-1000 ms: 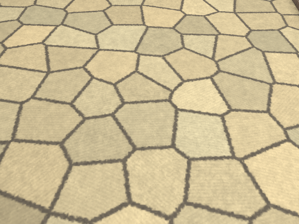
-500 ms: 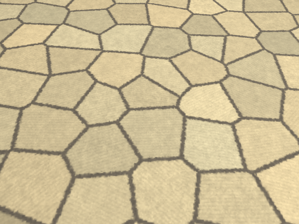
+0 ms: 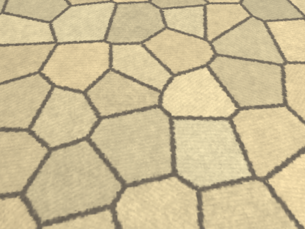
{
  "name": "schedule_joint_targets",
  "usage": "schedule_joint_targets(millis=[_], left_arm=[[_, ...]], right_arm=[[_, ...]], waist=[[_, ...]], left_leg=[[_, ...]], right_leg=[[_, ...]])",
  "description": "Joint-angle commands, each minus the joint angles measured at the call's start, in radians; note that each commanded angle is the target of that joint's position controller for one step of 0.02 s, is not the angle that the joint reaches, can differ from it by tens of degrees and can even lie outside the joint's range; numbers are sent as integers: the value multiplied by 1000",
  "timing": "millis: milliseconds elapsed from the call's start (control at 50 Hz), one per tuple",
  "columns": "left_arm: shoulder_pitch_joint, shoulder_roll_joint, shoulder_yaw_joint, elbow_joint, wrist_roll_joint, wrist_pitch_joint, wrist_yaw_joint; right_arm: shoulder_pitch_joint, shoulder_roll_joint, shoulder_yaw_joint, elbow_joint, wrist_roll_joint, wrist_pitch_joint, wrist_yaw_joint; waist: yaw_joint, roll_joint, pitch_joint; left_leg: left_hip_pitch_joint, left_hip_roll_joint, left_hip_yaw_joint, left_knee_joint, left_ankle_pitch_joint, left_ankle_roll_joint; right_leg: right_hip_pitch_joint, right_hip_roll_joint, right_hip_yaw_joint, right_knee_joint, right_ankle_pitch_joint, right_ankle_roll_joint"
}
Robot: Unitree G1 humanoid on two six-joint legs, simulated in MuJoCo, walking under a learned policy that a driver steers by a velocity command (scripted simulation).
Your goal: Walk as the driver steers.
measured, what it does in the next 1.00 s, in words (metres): walks ahead, turning right: left foot, then right foot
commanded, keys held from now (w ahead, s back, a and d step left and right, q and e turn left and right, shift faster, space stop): w+e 0.98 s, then w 0.02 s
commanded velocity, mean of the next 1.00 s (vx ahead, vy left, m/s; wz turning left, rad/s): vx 0.50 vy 0.00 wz -0.56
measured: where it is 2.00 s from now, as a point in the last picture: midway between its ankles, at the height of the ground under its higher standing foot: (232, 128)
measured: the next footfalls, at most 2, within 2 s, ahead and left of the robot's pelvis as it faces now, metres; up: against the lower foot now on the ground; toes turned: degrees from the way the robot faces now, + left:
left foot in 0.28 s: +0.35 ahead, +0.13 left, +0.00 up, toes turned -12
right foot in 0.78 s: +0.48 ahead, -0.18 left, +0.00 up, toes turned -33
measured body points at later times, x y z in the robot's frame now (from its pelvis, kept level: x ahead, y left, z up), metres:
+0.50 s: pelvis +0.27 +0.04 +0.02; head +0.29 +0.04 +0.47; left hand +0.43 +0.28 -0.11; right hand +0.27 -0.24 -0.11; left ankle +0.31 +0.14 -0.73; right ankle +0.25 -0.09 -0.64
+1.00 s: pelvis +0.47 -0.13 +0.02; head +0.49 -0.16 +0.46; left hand +0.69 +0.06 -0.10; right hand +0.41 -0.40 -0.12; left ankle +0.59 +0.01 -0.64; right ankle +0.45 -0.16 -0.73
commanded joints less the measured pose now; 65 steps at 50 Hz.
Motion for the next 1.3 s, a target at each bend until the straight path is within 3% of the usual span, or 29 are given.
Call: schedule_joint_targets(millis=[20, 40, 60, 100, 180, 220, 260, 280, 300, 320, 340, 360, 400, 480, 500, 620, 700, 740, 780, 800, 820, 840, 860, 880, 920, 1000, 1200, 1260, 1300], left_arm=[[99, 123, 20, -29, -23, -21, 32], [109, 131, 18, -28, -24, -32, 29], [94, 147, 23, -30, -19, -38, 25], [96, 140, 22, -38, -30, -38, 18], [185, 141, 25, -23, -40, -10, 6], [194, 157, 31, -21, -23, 2, 16], [161, 191, 41, -35, -17, -4, 16], [157, 155, 33, -62, -25, -18, 12], [264, 59, 15, -88, -55, -21, 12], [253, 151, 31, -89, -32, -6, 23], [209, 158, 34, -82, -13, 6, 22], [157, 129, 31, -92, -9, 10, 10], [146, 102, 33, -105, 7, 31, -8], [70, 83, 33, -163, 8, 56, -30], [41, 83, 31, -180, 4, 60, -37], [-136, 59, 8, -266, -2, 54, -61], [-219, 89, 10, -305, 3, 54, -68], [-180, 102, 17, -302, 12, 49, -62], [76, 137, 44, -221, 19, 29, -42], [214, 238, 75, -199, 28, 23, -24], [209, 340, 92, -219, -1, 28, -12], [234, 313, 87, -208, -14, 40, -3], [183, 271, 76, -196, -19, 40, 6], [128, 217, 63, -206, -23, 36, 9], [56, 172, 46, -220, -32, 23, 13], [117, 186, 47, -205, -36, -5, 8], [310, 164, 23, -121, -26, -18, 24], [301, 179, 21, -107, -13, -19, 32], [269, 195, 20, -102, -5, -24, 37]], right_arm=[[-120, -143, -32, -145, -39, -7, 17], [-142, -107, -23, -161, -40, 12, 13], [-140, -71, -13, -176, -25, 15, 15], [-170, -56, -7, -196, -4, 7, 15], [-311, -94, -14, -251, 3, 13, 14], [-312, -124, -20, -261, 11, 7, 14], [-166, -162, -32, -221, 4, -13, 2], [-35, -241, -53, -207, -11, -29, -10], [24, -337, -73, -222, -22, -18, -22], [-25, -293, -74, -216, -4, 3, -22], [-88, -206, -55, -237, -2, 8, -17], [-141, -161, -45, -240, 0, 7, -12], [-145, -143, -42, -223, 3, -3, -8], [-92, -148, -50, -193, 15, -45, 7], [-81, -156, -55, -193, 5, -46, 12], [-40, -175, -64, -184, 6, -41, 8], [29, -222, -79, -172, 3, -21, -2], [50, -246, -85, -165, 1, -4, -7], [66, -247, -82, -167, 3, 16, -8], [89, -192, -66, -212, 14, 17, -2], [54, -129, -53, -292, 3, 6, 18], [-86, -216, -72, -311, -1, 0, 19], [-109, -196, -65, -320, 14, -11, 22], [-91, -186, -61, -303, 14, -16, 20], [-46, -180, -61, -289, -17, 12, 21], [-94, -155, -58, -316, -20, 55, 30], [-397, -133, -34, -418, -5, 39, 45], [-398, -143, -32, -429, 3, 29, 47], [-285, -163, -42, -394, 8, 26, 36]], waist=[[14, 94, -34], [9, 65, -39], [-6, 20, -57], [2, -50, -92], [75, -66, -93], [59, -65, -72], [-32, -28, -113], [-88, 70, -213], [-52, 268, -370], [-25, 230, -351], [-9, 87, -221], [2, 30, -129], [36, 89, -63], [59, 68, -91], [62, 73, -96], [35, 82, -39], [-2, 101, -18], [15, 102, -47], [120, 33, -206], [166, -113, -336], [124, -292, -397], [175, -126, -331], [135, -91, -208], [92, -43, -150], [27, -50, -130], [22, -44, -115], [127, -61, -37], [110, -74, -18], [54, -90, -66]], left_leg=[[-250, 113, -78, -388, 177, -73], [-125, 94, -47, -493, 189, -90], [-43, 74, -22, -589, 236, -94], [84, 37, 0, -782, 409, -75], [75, 7, -9, -925, 511, -58], [120, -4, -29, -991, 437, -52], [319, -30, -44, -1117, 348, -32], [502, 130, -212, -1169, 245, 13], [748, 412, -588, -1239, 182, 122], [689, 440, -737, -1282, 39, 170], [566, 397, -616, -1295, -49, 155], [454, 342, -485, -1324, 29, 132], [336, 278, -309, -1367, 211, 105], [325, 280, -150, -1410, 424, 128], [329, 282, -124, -1423, 435, 135], [312, 257, 80, -1434, 512, 89], [408, 284, 129, -1387, 555, 64], [476, 293, 170, -1246, 829, 54], [418, 251, 240, -846, 971, 19], [125, 206, 249, -516, 651, -27], [-230, 24, 142, -258, -76, -77], [-336, 51, -10, -210, 4, -63], [-351, 97, -14, -254, 122, -49], [-279, 128, -18, -348, 182, -46], [-159, 144, -26, -426, 203, -64], [-184, 122, -5, -524, 270, -99], [-262, 65, 34, -911, 517, -52], [-187, 35, 56, -1003, 459, 1], [-15, -24, 76, -1035, 376, 44]], right_leg=[[123, -435, 486, -253, 438, -209], [13, -365, 403, -262, 539, -185], [-43, -312, 344, -261, 620, -165], [-76, -240, 263, -238, 667, -105], [63, -232, 325, -184, 528, -37], [89, -250, 384, -136, 463, -22], [65, -198, 383, 51, 462, -3], [-14, -135, 314, 288, 353, 24], [-246, -5, 169, 580, -244, 61], [-372, -51, 132, 695, -373, 59], [-397, -113, 148, 730, -282, 70], [-389, -145, 136, 702, -201, 82], [-343, -196, 125, 653, -153, 105], [-360, -211, 117, 618, -28, 119], [-371, -221, 112, 596, 2, 124], [-300, -231, 30, 277, 179, 129], [-245, -200, -44, 146, 42, 80], [-177, -151, -78, 97, -69, 43], [143, -61, -93, -8, -47, -10], [449, -272, 222, -62, -244, -87], [622, -510, 744, -207, -224, -195], [595, -483, 712, -242, -120, -181], [484, -456, 551, -228, 21, -159], [359, -401, 451, -238, 154, -123], [223, -320, 341, -263, 292, -97], [184, -281, 308, -305, 335, -109], [370, -293, 280, -305, 525, -39], [415, -323, 244, -294, 626, -22], [423, -322, 199, -189, 899, 8]])
Velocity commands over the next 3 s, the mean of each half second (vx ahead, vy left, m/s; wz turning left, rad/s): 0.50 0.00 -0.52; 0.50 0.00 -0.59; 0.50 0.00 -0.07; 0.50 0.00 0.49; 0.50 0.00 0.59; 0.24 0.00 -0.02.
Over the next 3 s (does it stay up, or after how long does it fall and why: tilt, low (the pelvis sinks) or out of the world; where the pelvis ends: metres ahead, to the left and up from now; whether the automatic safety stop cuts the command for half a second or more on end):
stays up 1.37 -0.47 0.00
